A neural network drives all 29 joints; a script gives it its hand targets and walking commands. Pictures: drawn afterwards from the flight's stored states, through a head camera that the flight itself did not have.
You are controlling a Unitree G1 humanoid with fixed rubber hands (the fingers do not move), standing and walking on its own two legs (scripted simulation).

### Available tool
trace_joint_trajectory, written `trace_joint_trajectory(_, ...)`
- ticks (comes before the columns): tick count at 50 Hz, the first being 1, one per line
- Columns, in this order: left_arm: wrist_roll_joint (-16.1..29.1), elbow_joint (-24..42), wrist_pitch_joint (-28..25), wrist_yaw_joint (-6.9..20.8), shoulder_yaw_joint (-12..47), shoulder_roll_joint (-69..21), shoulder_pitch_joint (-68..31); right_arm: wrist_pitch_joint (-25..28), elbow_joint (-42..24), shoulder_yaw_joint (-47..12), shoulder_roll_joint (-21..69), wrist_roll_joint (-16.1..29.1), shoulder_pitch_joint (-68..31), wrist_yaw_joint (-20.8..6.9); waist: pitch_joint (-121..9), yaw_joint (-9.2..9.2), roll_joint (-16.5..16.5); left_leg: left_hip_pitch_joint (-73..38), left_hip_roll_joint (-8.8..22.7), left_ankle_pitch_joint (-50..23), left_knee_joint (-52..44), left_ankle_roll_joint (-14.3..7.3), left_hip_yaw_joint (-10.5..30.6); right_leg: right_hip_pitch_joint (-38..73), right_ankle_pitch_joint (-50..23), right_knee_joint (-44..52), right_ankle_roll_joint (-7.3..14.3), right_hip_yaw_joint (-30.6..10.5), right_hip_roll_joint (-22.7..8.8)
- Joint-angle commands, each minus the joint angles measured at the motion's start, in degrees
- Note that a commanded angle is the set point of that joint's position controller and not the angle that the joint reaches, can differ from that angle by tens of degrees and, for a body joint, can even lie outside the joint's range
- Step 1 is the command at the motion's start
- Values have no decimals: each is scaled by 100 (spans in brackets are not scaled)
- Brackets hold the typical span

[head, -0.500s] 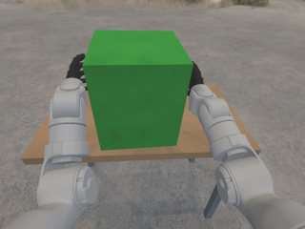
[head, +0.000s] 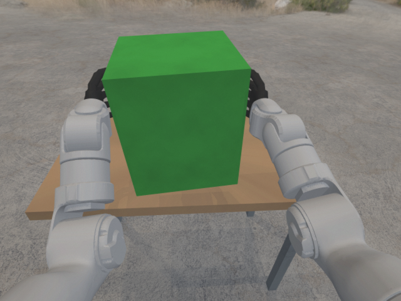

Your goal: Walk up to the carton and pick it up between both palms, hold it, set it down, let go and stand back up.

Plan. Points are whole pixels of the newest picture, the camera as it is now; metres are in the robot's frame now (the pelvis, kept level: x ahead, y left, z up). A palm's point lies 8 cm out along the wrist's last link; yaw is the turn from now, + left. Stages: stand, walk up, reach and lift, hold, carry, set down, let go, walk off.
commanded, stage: hold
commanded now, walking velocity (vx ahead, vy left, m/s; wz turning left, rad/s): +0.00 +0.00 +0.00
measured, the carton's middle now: (180, 112) +0.40 +0.01 +0.23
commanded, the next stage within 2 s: none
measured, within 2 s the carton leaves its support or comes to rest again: neither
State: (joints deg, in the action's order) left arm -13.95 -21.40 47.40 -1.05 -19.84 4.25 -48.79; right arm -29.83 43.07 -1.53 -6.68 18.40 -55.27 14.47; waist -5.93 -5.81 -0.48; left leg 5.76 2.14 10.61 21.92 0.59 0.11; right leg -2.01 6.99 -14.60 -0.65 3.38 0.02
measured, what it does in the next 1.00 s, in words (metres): stands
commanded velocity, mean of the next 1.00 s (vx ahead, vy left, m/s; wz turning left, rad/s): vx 0.00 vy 0.00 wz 0.00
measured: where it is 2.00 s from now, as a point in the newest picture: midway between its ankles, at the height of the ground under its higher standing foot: outside the picture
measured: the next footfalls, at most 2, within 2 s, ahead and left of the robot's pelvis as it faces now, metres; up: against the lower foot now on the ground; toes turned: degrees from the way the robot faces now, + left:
none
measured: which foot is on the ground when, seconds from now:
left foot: down 0.00-1.00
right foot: down 0.00-1.00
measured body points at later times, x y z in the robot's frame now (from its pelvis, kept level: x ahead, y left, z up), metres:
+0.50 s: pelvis +0.00 +0.00 +0.00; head -0.09 +0.01 +0.44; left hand +0.39 +0.16 +0.26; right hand +0.38 -0.15 +0.26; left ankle +0.02 +0.12 -0.75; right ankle +0.02 -0.13 -0.75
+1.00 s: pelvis +0.00 +0.00 +0.00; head -0.09 +0.01 +0.44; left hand +0.39 +0.16 +0.26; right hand +0.38 -0.15 +0.27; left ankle +0.02 +0.12 -0.75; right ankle +0.02 -0.13 -0.75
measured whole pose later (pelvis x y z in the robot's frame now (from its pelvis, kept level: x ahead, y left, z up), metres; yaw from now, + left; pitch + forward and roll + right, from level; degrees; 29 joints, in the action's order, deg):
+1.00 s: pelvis +0.00 +0.00 +0.00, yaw +0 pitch -4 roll -2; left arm -12.7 -23.3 49.4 -0.9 -20.3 4.8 -50.0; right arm -34.7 44.0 -3.0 -8.0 20.7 -57.8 15.9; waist -8.7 -5.1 0.6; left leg 7.8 2.4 10.6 22.3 0.9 0.3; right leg -4.4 7.3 -15.6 -0.3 3.3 0.3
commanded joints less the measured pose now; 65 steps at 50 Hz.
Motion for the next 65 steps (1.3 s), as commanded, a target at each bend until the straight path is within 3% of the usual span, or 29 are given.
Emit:
trace_joint_trajectory(1,1101,1056,-570,785,2536,-3701,-4824,183,-2121,-1393,3928,910,-4837,-681,-2268,-23,420,-615,-409,-1599,-142,196,77,646,-1155,-24,-188,-253,441)
trace_joint_trajectory(5,1075,945,-521,873,2466,-3714,-4722,80,-1866,-1272,3831,867,-4739,-664,-1996,-72,438,-418,-373,-1195,-271,213,76,659,-756,37,-128,-246,396)
trace_joint_trajectory(6,1065,1111,-523,866,2551,-3738,-4813,97,-2131,-1359,3962,888,-4866,-684,-2156,-15,463,-428,-386,-1320,-258,204,70,692,-867,0,-151,-233,449)
trace_joint_trajectory(7,1138,1210,-523,844,2591,-3814,-4906,89,-2093,-1348,3975,929,-4828,-682,-2216,-111,474,-519,-356,-1518,-195,236,125,653,-988,-14,-118,-246,461)
trace_joint_trajectory(8,1151,1268,-522,819,2584,-3738,-4822,106,-2202,-1430,3965,1019,-4913,-677,-2442,-18,470,-730,-402,-1730,-98,244,107,649,-1166,-65,-162,-211,487)
trace_joint_trajectory(11,1201,1422,-487,804,2693,-3733,-4784,68,-2361,-1510,3859,1095,-4841,-621,-2472,-10,504,-691,-425,-1886,-53,264,122,761,-1358,-74,-180,-243,482)
trace_joint_trajectory(14,1144,1253,-398,822,2481,-3647,-4778,12,-2388,-1447,3759,1082,-4944,-603,-2309,-19,315,-577,-379,-1730,-93,235,130,665,-1165,-41,-167,-250,496)
trace_joint_trajectory(18,1148,1378,-387,840,2609,-3683,-4788,-28,-2454,-1479,3887,1103,-4857,-582,-2446,-63,467,-587,-422,-1644,-71,226,93,710,-1282,-90,-180,-286,466)
trace_joint_trajectory(20,1182,1213,-399,851,2538,-3651,-4874,-97,-2248,-1383,3968,1058,-4900,-577,-2263,-65,327,-464,-408,-1410,-136,205,110,583,-1012,-71,-187,-279,435)
trace_joint_trajectory(22,1158,1085,-390,849,2473,-3575,-4803,-134,-2211,-1373,3935,1063,-4871,-590,-2216,26,245,-378,-414,-1377,-133,169,108,547,-995,-47,-182,-295,455)
trace_joint_trajectory(24,1150,1100,-402,876,2472,-3625,-4844,-128,-2170,-1366,3978,1059,-4887,-584,-2166,20,421,-312,-422,-1202,-182,180,68,676,-962,-62,-199,-303,426)
trace_joint_trajectory(29,1216,856,-427,842,2425,-3589,-5152,-173,-1838,-1194,3892,1046,-4979,-609,-2106,-17,397,-143,-420,-772,-262,148,86,477,-546,-15,-159,-313,419)
trace_joint_trajectory(32,1267,694,-450,821,2313,-3533,-5151,-193,-1890,-1210,3938,1044,-5129,-611,-2170,75,259,-68,-374,-767,-254,87,101,448,-524,-30,-149,-322,420)
trace_joint_trajectory(33,1275,641,-456,831,2300,-3608,-5169,-180,-1790,-1164,3943,1032,-5130,-622,-2153,85,358,-37,-415,-765,-293,118,80,467,-564,-14,-135,-346,415)
trace_joint_trajectory(39,1281,694,-450,867,2304,-3554,-5077,-209,-1943,-1256,3878,1118,-5099,-605,-2361,22,353,-228,-436,-1238,-191,178,140,595,-997,-35,-154,-403,425)
trace_joint_trajectory(41,1255,857,-461,886,2382,-3667,-5055,-226,-1918,-1219,3853,1111,-5065,-593,-2370,-17,560,-266,-388,-1235,-248,253,132,605,-961,-52,-135,-336,449)
trace_joint_trajectory(43,1269,917,-446,861,2412,-3627,-5162,-258,-1916,-1257,3822,1169,-5038,-621,-2394,-9,533,-251,-416,-1342,-204,250,166,588,-1081,-88,-143,-371,469)
trace_joint_trajectory(44,1272,1006,-447,838,2397,-3607,-5186,-239,-2103,-1319,3906,1207,-5160,-633,-2571,51,467,-304,-424,-1287,-183,216,194,648,-1035,-134,-154,-354,471)
trace_joint_trajectory(47,1330,954,-478,826,2371,-3616,-5244,-245,-1967,-1246,3984,1163,-5109,-650,-2312,-11,325,-164,-394,-1084,-227,167,175,542,-760,-66,-137,-366,439)
trace_joint_trajectory(49,1336,958,-449,809,2402,-3624,-5224,-246,-2075,-1322,3947,1187,-5190,-635,-2500,74,338,-162,-446,-1203,-195,173,146,621,-894,-106,-160,-364,460)
trace_joint_trajectory(53,1379,1109,-451,799,2466,-3578,-5253,-275,-2071,-1325,3908,1239,-5056,-578,-2552,17,407,-347,-423,-1438,-106,201,138,522,-1155,-100,-196,-354,436)
trace_joint_trajectory(56,1290,962,-401,812,2373,-3530,-5255,-342,-1980,-1255,3896,1216,-5040,-558,-2320,-14,420,-172,-455,-1164,-176,220,155,441,-891,-70,-163,-391,433)
trace_joint_trajectory(65,1242,892,-361,869,2339,-3586,-5064,-338,-2039,-1260,3843,1231,-5086,-528,-2336,32,475,-222,-437,-1246,-165,226,179,578,-960,-107,-143,-338,438)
